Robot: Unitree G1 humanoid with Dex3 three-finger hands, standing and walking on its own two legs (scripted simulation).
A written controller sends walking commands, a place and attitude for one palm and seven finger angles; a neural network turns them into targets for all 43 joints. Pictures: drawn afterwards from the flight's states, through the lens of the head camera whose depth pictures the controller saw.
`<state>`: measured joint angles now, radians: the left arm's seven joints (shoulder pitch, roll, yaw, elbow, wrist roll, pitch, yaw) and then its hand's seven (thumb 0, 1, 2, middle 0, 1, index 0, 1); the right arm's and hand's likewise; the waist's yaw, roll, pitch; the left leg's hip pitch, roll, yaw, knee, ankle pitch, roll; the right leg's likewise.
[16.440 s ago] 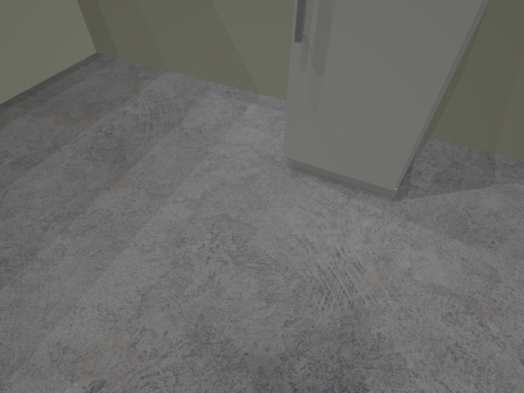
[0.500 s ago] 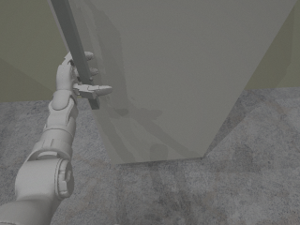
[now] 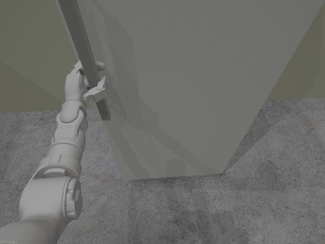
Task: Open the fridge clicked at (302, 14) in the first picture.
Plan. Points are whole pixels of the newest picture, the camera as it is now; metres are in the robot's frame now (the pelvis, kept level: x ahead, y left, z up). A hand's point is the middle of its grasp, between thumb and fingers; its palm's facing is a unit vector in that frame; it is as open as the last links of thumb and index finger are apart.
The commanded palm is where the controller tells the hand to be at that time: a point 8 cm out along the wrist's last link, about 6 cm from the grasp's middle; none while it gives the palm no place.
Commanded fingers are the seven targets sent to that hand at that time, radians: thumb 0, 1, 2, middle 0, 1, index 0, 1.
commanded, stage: grip the handle and tug to test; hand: left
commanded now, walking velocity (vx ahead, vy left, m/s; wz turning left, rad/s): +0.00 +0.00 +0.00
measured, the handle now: (91, 61) +0.51 +0.17 +0.18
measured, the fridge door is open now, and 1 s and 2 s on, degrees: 0 0 23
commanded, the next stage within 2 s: pull the door a little, standing still in 0.66 s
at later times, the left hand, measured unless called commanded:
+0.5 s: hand (102, 89) +0.46 +0.14 +0.14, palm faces +0.05 -1.00 +0.00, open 5.8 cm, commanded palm +0.42 +0.20 +0.13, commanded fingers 0.00 0.90 0.90 -0.45 -1.40 -0.45 -1.40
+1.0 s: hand (102, 89) +0.46 +0.14 +0.14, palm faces +0.06 -1.00 +0.01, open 5.8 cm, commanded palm +0.40 +0.19 +0.13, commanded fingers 0.00 0.90 0.90 -0.45 -1.40 -0.45 -1.40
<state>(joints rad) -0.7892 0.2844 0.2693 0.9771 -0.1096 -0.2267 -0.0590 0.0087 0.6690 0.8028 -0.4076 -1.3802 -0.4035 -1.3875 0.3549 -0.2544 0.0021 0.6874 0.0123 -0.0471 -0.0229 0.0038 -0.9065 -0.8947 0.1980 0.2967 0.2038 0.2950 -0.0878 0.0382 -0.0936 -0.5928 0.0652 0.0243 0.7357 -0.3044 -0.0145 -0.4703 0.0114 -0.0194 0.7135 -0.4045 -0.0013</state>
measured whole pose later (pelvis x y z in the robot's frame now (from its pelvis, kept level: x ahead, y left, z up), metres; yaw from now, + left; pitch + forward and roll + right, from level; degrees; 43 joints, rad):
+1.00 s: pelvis +0.03 +0.00 +0.01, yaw -1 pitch +8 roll -1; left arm -0.56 0.22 0.23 0.63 -0.14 -0.09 -0.04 0.01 0.70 0.77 -0.34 -1.40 -0.36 -1.40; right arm 0.31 -0.24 -0.01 0.64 0.01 -0.01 -0.02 0.00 -0.91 -0.89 0.20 0.30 0.20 0.29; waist -0.05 0.04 -0.11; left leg -0.48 0.06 0.05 0.66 -0.32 -0.01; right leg -0.36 0.00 0.00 0.63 -0.40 0.00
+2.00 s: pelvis +0.02 -0.09 +0.02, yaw +7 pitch -1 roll +3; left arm 0.32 0.19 0.00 -0.32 -0.03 0.00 0.11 -0.09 0.56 0.72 -0.40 -1.36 -0.29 -1.40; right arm 0.18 -0.18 0.02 0.56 -0.04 0.01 -0.07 0.01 -0.90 -0.89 0.20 0.30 0.20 0.30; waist -0.04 0.06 0.03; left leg -0.24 0.03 -0.18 0.43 -0.20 -0.10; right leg -0.32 0.02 -0.03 0.60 -0.25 -0.01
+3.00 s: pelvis +0.00 -0.52 +0.02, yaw +59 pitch -1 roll +3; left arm 0.19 0.21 -0.05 -0.33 0.02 -0.08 0.06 -0.04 0.54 0.77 -0.43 -1.37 -0.29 -1.38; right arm 0.17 -0.17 -0.02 0.68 -0.03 -0.13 -0.10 0.01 -0.91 -0.89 0.20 0.30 0.20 0.30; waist 0.00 -0.03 0.13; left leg -0.47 0.00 0.07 1.16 -0.57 -0.03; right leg -0.37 -0.09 -0.08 0.60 -0.21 -0.03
